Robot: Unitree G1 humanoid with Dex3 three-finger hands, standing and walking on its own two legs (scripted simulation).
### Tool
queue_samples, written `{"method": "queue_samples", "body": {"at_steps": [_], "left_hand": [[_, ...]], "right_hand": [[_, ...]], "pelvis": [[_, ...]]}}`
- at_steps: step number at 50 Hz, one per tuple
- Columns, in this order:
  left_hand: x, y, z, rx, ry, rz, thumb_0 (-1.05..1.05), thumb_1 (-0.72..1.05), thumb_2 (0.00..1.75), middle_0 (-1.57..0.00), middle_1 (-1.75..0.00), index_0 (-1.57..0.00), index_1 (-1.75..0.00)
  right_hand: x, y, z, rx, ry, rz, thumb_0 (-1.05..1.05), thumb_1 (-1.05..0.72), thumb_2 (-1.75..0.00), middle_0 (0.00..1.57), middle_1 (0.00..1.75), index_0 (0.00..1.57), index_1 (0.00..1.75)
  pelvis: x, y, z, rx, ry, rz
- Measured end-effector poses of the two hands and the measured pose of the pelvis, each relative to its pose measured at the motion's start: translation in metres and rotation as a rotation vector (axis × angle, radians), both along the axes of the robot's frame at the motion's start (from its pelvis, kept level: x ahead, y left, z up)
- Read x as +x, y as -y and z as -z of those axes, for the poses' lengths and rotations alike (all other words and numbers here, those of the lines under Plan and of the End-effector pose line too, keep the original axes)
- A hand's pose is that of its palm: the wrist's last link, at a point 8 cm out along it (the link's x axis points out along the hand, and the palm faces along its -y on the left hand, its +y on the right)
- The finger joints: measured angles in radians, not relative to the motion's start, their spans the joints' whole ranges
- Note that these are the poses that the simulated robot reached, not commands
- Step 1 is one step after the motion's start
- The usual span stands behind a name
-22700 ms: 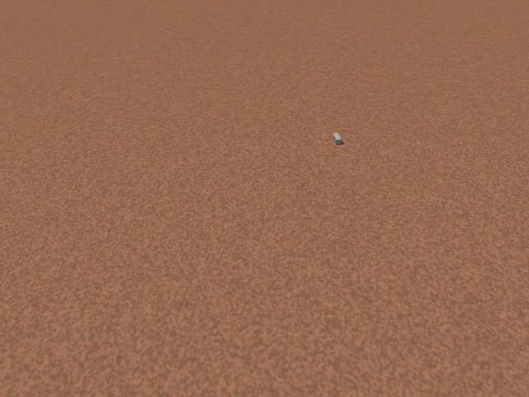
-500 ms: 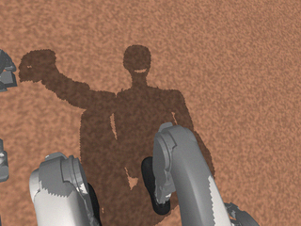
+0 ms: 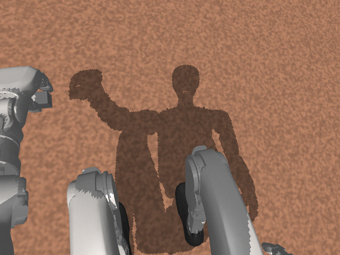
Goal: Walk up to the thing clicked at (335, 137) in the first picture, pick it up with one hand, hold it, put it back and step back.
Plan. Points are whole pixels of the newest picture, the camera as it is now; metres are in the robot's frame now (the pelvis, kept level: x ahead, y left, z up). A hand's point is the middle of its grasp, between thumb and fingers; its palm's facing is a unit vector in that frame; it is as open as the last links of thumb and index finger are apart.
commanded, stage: lift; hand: left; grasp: from above
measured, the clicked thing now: (34, 100) +0.51 +0.29 -0.17
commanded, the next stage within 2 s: hold in 1.32 s
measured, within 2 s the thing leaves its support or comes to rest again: neither
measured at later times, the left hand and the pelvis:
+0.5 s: hand out of the picture +0.41 +0.28 +0.06, palm faces -0.43 -0.08 -0.90, open 6.3 cm; pelvis +0.00 +0.00 +0.14, yaw +4 degrees
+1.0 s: hand out of the picture +0.36 +0.26 +0.23, palm faces -0.44 -0.09 -0.89, open 6.3 cm; pelvis +0.04 +0.00 +0.30, yaw +5 degrees
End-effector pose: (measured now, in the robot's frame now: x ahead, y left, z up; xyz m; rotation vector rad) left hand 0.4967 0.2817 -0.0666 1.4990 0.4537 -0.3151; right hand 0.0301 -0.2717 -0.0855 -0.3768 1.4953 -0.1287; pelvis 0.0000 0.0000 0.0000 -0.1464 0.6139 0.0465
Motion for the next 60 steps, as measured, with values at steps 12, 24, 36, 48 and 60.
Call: {"method": "queue_samples", "body": {"at_steps": [12, 24, 36, 48, 60], "left_hand": [[-0.044, -0.009, -0.076, -0.009, 0.02, -0.001, 0.0, 0.57, 0.01, -1.02, -0.12, -1.05, -0.08], [-0.083, -0.001, -0.174, -0.017, 0.047, -0.02, 0.0, 0.58, 0.0, -1.02, -0.12, -1.05, -0.07], [-0.124, 0.008, -0.278, -0.026, 0.034, -0.037, 0.0, 0.57, 0.0, -1.04, -0.09, -1.07, -0.05], [-0.131, 0.02, -0.345, -0.012, 0.029, -0.044, 0.0, 0.56, 0.0, -1.05, -0.08, -1.08, -0.04], [-0.121, 0.028, -0.387, -0.015, 0.036, -0.056, 0.0, 0.56, 0.0, -1.05, -0.08, -1.08, -0.04]], "right_hand": [[0.055, -0.003, -0.038, 0.017, 0.169, -0.023, 0.0, -0.92, -0.91, 0.2, 0.3, 0.2, 0.3], [0.091, -0.019, -0.107, 0.058, 0.304, 0.001, 0.0, -0.91, -0.91, 0.2, 0.3, 0.2, 0.3], [0.095, -0.024, -0.203, 0.06, 0.387, 0.048, 0.01, -0.9, -0.9, 0.2, 0.3, 0.2, 0.3], [0.101, -0.015, -0.274, 0.041, 0.441, 0.071, 0.01, -0.9, -0.91, 0.2, 0.3, 0.2, 0.3], [0.117, -0.017, -0.312, 0.056, 0.439, 0.084, 0.01, -0.9, -0.91, 0.2, 0.3, 0.2, 0.3]], "pelvis": [[-0.002, -0.002, -0.052, 0.026, 0.017, -0.015], [0.002, -0.002, -0.13, 0.054, 0.09, -0.03], [0.013, -0.001, -0.227, 0.089, 0.22, -0.038], [0.033, -0.001, -0.295, 0.112, 0.326, -0.04], [0.053, -0.002, -0.338, 0.131, 0.389, -0.033]]}}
